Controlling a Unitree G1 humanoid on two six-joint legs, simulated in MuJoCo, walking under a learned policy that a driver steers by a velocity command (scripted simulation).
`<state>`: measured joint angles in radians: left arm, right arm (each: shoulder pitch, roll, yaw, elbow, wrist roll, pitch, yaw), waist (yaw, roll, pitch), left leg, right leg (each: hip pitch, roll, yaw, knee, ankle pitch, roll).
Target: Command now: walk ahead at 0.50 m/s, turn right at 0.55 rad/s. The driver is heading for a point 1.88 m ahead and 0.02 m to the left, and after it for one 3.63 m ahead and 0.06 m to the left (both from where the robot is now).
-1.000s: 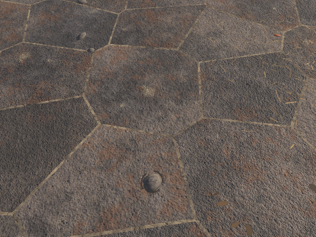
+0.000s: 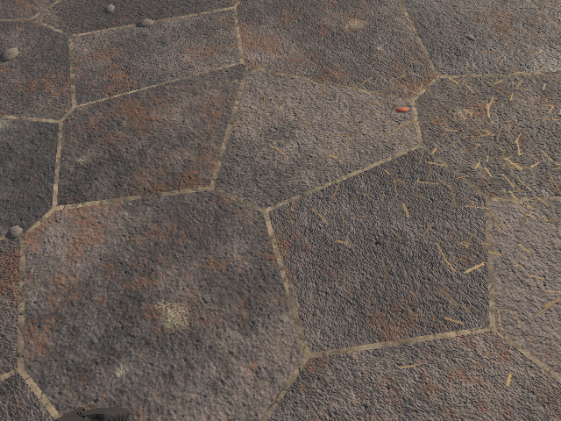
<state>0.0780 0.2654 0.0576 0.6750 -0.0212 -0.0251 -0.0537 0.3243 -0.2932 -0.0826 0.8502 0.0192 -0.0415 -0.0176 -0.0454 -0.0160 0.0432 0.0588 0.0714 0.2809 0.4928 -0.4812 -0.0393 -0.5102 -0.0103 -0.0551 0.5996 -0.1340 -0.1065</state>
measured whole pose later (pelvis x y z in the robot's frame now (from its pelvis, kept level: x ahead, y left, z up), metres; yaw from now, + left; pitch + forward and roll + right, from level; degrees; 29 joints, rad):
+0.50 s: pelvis +0.30 +0.01 +0.01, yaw -9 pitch +2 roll -1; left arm 0.38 0.30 0.07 0.80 -0.01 -0.04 0.01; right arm 0.06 -0.27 -0.04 0.71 0.00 -0.11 0.04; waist 0.07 0.02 0.01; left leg -0.48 0.01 0.01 0.49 -0.05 0.05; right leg 0.00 0.06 0.10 0.44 -0.46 -0.04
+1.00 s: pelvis +0.56 -0.04 +0.01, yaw -8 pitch +3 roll +1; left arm 0.02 0.25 0.03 0.67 -0.01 -0.09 -0.04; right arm 0.40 -0.29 -0.05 0.90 0.02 -0.05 0.00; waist -0.10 -0.03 0.02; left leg 0.04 -0.03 -0.01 0.29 -0.38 0.01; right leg -0.51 -0.04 0.02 0.48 -0.02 -0.03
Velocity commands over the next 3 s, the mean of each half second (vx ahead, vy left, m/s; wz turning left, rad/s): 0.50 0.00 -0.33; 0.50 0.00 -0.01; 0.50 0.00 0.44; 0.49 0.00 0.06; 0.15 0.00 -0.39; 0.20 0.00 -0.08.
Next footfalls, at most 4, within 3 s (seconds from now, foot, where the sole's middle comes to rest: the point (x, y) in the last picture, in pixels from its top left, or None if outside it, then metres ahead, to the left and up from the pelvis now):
0.50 left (247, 411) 0.48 0.10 -0.75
1.02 right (357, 306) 0.73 -0.19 -0.75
1.54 left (250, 226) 1.00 0.08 -0.75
2.06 right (297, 139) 1.34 -0.07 -0.75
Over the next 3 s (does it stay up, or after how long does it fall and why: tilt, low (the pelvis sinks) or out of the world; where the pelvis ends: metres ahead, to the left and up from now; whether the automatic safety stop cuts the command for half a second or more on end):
stays up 1.39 0.02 0.02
